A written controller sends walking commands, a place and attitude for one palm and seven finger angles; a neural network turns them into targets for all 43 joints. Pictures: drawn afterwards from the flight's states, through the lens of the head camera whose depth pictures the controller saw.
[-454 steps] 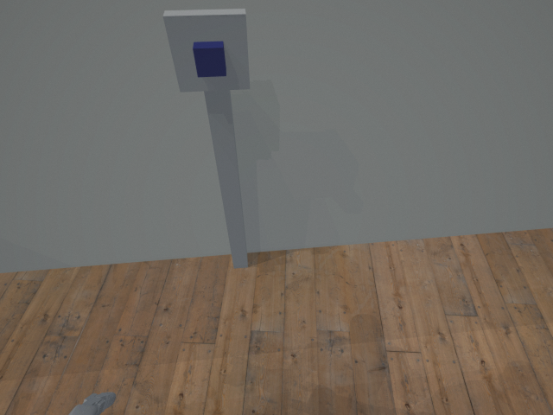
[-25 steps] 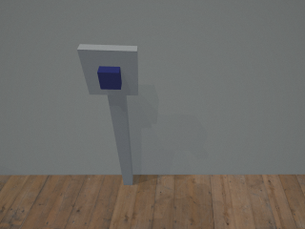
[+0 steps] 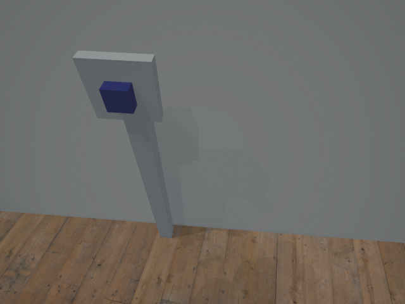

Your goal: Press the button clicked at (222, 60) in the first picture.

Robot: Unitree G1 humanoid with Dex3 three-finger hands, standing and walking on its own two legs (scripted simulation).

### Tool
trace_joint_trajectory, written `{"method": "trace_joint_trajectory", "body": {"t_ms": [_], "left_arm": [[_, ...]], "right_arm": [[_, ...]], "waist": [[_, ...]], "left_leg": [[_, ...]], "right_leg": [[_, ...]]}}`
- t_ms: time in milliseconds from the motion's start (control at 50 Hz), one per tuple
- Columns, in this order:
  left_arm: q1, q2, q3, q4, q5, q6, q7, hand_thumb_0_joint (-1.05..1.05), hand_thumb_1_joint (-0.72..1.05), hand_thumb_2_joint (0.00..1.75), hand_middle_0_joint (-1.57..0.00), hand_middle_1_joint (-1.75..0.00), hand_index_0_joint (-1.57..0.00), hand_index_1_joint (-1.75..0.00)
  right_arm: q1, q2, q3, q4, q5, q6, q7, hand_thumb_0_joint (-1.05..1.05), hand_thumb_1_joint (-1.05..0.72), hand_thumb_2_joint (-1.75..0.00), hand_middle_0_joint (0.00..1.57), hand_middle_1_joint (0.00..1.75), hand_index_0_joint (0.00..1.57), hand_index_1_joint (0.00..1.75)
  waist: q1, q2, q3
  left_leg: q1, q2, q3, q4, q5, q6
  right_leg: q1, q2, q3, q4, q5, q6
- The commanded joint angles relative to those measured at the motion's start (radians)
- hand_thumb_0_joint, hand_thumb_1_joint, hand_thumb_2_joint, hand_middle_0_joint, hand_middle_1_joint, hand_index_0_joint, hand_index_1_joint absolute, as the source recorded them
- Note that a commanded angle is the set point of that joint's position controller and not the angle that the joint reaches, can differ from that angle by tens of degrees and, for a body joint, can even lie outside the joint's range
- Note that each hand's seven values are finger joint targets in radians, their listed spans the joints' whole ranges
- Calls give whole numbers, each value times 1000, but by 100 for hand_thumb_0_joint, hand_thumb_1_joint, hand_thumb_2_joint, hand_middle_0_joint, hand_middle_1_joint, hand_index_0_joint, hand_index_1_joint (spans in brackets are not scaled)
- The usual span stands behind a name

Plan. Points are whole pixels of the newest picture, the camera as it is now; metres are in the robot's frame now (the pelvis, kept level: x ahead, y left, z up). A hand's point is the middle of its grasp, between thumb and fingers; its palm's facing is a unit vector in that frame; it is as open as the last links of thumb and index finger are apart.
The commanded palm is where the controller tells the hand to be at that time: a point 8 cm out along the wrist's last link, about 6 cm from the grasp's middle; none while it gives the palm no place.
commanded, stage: come to a stop and stand still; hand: left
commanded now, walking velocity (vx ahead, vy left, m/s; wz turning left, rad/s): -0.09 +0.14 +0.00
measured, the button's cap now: (119, 96) +0.49 +0.23 +0.14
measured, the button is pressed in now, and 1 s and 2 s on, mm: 0 0 0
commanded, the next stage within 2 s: look again from close up in 1.06 s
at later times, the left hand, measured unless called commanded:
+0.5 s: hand out of the picture +0.01 +0.26 -0.18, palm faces +0.03 -0.98 -0.20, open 7.4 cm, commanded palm none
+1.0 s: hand out of the picture +0.03 +0.19 -0.17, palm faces +0.03 -0.98 -0.22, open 7.2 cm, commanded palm none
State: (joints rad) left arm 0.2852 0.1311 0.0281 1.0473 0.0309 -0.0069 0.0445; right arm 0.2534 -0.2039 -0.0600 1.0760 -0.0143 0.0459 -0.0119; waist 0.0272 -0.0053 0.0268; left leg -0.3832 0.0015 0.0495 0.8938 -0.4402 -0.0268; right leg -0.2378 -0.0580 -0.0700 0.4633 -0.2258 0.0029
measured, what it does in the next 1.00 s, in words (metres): steps on the spot: left foot, then right foot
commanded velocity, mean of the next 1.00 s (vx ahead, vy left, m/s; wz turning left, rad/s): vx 0.01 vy -0.06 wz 0.00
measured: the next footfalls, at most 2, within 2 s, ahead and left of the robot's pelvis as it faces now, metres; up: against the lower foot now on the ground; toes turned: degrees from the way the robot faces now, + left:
left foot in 0.22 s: +0.03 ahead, +0.16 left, +0.00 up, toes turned +3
right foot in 0.62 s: +0.02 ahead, -0.07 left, +0.00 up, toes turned -3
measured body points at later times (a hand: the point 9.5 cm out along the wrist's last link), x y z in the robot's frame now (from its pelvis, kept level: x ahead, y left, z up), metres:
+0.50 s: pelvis +0.00 +0.06 +0.00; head +0.02 +0.08 +0.45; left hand +0.01 +0.31 -0.16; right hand +0.04 -0.17 -0.14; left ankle +0.00 +0.17 -0.74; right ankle -0.03 -0.06 -0.70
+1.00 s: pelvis +0.02 +0.02 +0.00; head +0.02 +0.01 +0.45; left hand +0.03 +0.24 -0.15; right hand +0.00 -0.19 -0.17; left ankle +0.00 +0.17 -0.74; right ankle -0.02 -0.07 -0.74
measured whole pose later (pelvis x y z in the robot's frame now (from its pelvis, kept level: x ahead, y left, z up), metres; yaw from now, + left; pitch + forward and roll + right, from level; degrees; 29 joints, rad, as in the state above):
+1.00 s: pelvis +0.02 +0.02 +0.00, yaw +0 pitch -1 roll +0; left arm 0.27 0.15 0.01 1.11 0.01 -0.01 0.04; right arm 0.28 -0.12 0.00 1.17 -0.01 0.01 -0.04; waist -0.01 0.02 0.03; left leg -0.14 0.07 0.03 0.42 -0.25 -0.05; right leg -0.12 0.03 -0.06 0.42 -0.28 -0.05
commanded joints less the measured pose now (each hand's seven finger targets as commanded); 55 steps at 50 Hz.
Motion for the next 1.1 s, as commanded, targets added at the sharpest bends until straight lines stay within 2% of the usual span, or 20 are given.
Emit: {"method": "trace_joint_trajectory", "body": {"t_ms": [0,100,140,160,180,200,220,240,300,400,480,520,560,600,620,640,660,760,1000,1080], "left_arm": [[122,233,63,-26,4,-9,30,0,90,90,-20,-30,-20,-30],[24,239,64,-72,17,8,17,0,90,90,-20,-30,-20,-30],[-22,235,62,-88,12,20,6,0,90,90,-20,-30,-20,-30],[-27,212,57,-92,4,28,3,0,90,90,-20,-30,-20,-30],[6,157,43,-101,-5,36,-1,0,90,90,-20,-30,-20,-30],[24,109,32,-115,-10,39,-3,0,90,90,-20,-30,-20,-30],[-5,142,37,-116,-10,39,-3,0,90,90,-20,-30,-20,-30],[-15,164,45,-123,-9,23,-17,0,90,90,-20,-30,-20,-30],[47,124,35,-39,-1,33,-32,0,90,90,-20,-30,-20,-30],[13,128,37,-56,2,42,-48,0,90,90,-20,-30,-20,-30],[-17,105,27,-76,-5,37,-48,0,90,90,-20,-30,-20,-30],[21,100,26,-63,-13,27,-43,0,90,90,-20,-30,-20,-30],[79,119,25,-31,-13,10,-35,0,90,90,-20,-30,-20,-30],[77,188,24,-11,-14,-5,-18,0,90,90,-20,-30,-20,-30],[52,193,16,-6,-17,-7,-18,0,90,90,-20,-30,-20,-30],[42,174,12,0,-17,-12,-17,0,90,90,-20,-30,-20,-30],[28,162,11,6,-20,-16,-15,0,90,90,-20,-30,-20,-30],[34,121,-4,29,-28,-9,-11,0,90,90,-20,-30,-20,-30],[68,112,-6,44,-22,-14,-2,0,90,90,-20,-30,-20,-30],[85,103,-7,52,-22,-16,-2,0,90,90,-20,-30,-20,-30]], "right_arm": [[-45,-37,-11,-117,-2,5,5,0,-90,-90,20,30,20,30],[-42,-23,-15,-149,6,2,15,0,-90,-90,20,30,20,30],[36,-23,-13,-121,9,-18,10,0,-90,-90,20,30,20,30],[76,-39,-11,-105,11,-31,8,0,-90,-90,20,30,20,30],[96,-116,-24,-99,7,-45,4,0,-90,-90,20,30,20,30],[77,-206,-47,-124,3,-50,0,0,-90,-90,20,30,20,30],[23,-236,-45,-143,-6,-45,-4,0,-90,-90,20,30,20,30],[-57,-238,-37,-168,-15,-52,-11,0,-90,-90,20,30,20,30],[-61,-115,-3,-132,-14,-61,-22,0,-90,-90,20,30,20,30],[27,-116,-14,-96,-17,-60,-38,0,-90,-90,20,30,20,30],[57,-132,-16,-66,-21,-59,-42,0,-90,-90,20,30,20,30],[50,-130,-12,-55,-17,-58,-40,0,-90,-90,20,30,20,30],[60,-105,-5,-36,-5,-59,-34,0,-90,-90,20,30,20,30],[63,-12,22,-42,7,-57,-23,0,-90,-90,20,30,20,30],[67,-6,26,-36,4,-56,-20,0,-90,-90,20,30,20,30],[61,3,29,-19,-1,-55,-20,0,-90,-90,20,30,20,30],[73,-3,31,1,-3,-52,-22,0,-90,-90,20,30,20,30],[94,-11,40,49,0,-56,-27,0,-90,-90,20,30,20,30],[94,-1,37,63,4,-45,-31,0,-90,-90,20,30,20,30],[91,1,39,62,4,-48,-32,0,-90,-90,20,30,20,30]], "waist": [[32,-108,-50],[-6,-225,-39],[-47,-218,-51],[-64,-146,-61],[-65,103,-84],[-64,349,-65],[-63,255,-3],[-25,142,51],[-17,166,21],[-46,94,30],[-61,154,-12],[-40,159,-46],[-13,87,-87],[-27,-135,-89],[-35,-95,-73],[-36,-86,-62],[-40,-121,-49],[-27,17,28],[-34,-41,34],[-32,-6,52]], "left_leg": [[-176,24,-64,103,-1,-22],[7,22,-29,-95,38,-10],[189,-6,27,-303,178,-5],[297,4,13,-436,254,-3],[360,131,-138,-528,244,17],[243,321,-383,-656,189,85],[89,365,-436,-707,54,168],[19,351,-406,-728,-49,202],[107,269,-313,-711,56,144],[212,296,-264,-674,279,178],[261,293,-232,-602,524,184],[245,264,-195,-537,641,160],[171,185,-134,-450,530,89],[38,68,-18,-403,159,15],[75,63,-14,-408,117,12],[110,65,-14,-416,189,11],[136,80,-15,-429,241,9],[193,112,-47,-512,411,19],[239,101,-29,-506,344,14],[250,107,-34,-523,362,17]], "right_leg": [[210,-340,243,-75,711,-208],[17,-284,189,-85,423,-159],[-96,-219,143,-44,225,-99],[-156,-159,117,25,109,-61],[-238,-66,64,175,-99,-16],[-286,18,19,332,-366,40],[-233,4,101,405,-348,23],[-202,-17,104,420,-262,13],[-232,-4,118,487,-134,25],[-268,6,90,433,-139,35],[-168,15,59,245,-199,25],[-53,35,39,89,-123,13],[126,15,62,-112,110,4],[206,-176,232,-119,355,-74],[149,-212,220,-119,324,-104],[131,-167,204,-101,382,-106],[119,-130,176,-92,396,-97],[89,-52,107,-88,307,-46],[81,-51,124,-140,305,-39],[64,-48,125,-142,279,-42]]}}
